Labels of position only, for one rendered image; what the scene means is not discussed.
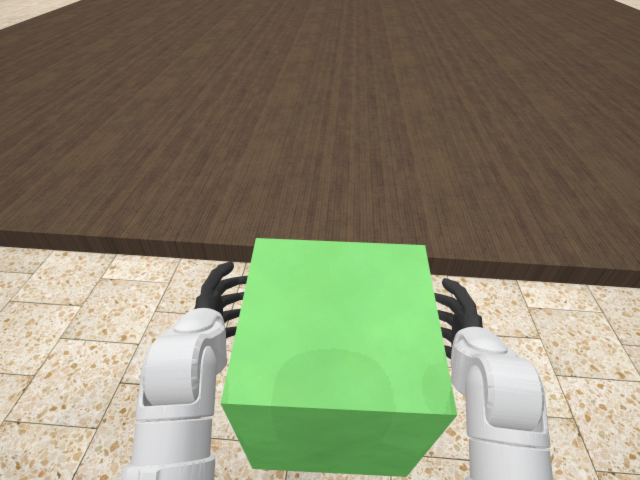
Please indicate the robot right forearm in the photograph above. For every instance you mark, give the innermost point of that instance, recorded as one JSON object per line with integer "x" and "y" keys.
{"x": 506, "y": 412}

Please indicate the robot left forearm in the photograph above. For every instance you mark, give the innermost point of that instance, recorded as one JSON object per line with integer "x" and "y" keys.
{"x": 177, "y": 388}

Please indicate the robot right hand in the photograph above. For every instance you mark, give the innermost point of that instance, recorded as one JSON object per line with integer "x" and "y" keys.
{"x": 464, "y": 308}

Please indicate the carton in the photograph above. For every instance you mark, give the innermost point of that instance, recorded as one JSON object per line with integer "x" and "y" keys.
{"x": 338, "y": 363}

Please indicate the robot left hand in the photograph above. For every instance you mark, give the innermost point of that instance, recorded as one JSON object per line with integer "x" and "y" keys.
{"x": 213, "y": 288}

